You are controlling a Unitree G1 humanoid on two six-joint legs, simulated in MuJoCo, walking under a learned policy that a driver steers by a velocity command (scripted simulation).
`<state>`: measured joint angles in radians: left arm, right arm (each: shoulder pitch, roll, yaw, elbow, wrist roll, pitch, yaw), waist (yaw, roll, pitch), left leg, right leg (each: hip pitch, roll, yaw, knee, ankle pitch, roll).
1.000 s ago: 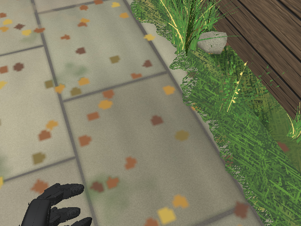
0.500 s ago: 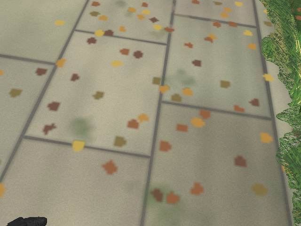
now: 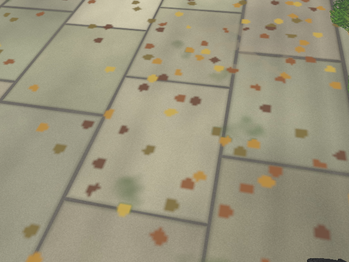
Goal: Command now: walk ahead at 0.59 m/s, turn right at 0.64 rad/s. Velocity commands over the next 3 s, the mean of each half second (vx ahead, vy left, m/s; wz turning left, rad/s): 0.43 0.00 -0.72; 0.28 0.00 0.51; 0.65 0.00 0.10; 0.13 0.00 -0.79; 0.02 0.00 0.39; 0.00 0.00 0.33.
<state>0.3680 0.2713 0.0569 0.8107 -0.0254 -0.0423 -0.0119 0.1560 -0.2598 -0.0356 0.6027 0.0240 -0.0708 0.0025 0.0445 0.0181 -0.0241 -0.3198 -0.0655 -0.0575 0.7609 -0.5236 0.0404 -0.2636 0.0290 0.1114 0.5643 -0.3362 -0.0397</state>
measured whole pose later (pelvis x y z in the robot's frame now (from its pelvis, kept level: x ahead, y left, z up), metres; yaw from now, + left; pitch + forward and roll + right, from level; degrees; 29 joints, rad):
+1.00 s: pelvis +0.34 -0.06 +0.01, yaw -4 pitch +2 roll -1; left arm 0.20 0.36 0.10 0.75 0.02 -0.03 -0.01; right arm 0.22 -0.31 -0.07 0.69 -0.01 0.05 0.06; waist 0.01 -0.05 -0.04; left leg -0.39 0.13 0.09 0.73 -0.36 0.04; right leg -0.12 -0.11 -0.34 0.34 -0.23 0.03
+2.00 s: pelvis +0.88 +0.03 -0.01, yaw -30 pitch +1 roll +1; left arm 0.16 0.35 0.09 0.59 -0.02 0.06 0.05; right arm 0.11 -0.31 -0.06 0.64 -0.02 -0.07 -0.02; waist 0.02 -0.03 0.03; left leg -0.40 -0.09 -0.15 0.49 -0.07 -0.02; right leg -0.31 0.26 0.37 0.78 -0.48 -0.04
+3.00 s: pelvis +0.95 +0.06 +0.00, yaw -5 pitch +1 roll +0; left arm 0.27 0.32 0.07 0.80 -0.03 0.07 0.03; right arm 0.07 -0.22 -0.02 0.60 -0.03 0.02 -0.03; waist 0.05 -0.02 0.06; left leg -0.25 0.03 0.14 0.47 -0.23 0.03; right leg -0.49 -0.07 0.00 1.09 -0.45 0.12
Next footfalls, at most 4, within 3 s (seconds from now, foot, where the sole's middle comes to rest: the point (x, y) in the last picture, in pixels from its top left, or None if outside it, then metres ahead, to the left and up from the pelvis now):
0.12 left None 0.08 0.13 -0.77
0.44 right None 0.33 -0.19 -0.77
1.06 left None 0.40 0.07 -0.77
1.44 right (207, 184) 0.86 -0.04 -0.77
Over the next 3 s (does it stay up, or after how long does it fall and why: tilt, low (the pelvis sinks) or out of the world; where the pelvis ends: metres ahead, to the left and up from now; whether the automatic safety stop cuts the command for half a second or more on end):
stays up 0.95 0.06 0.00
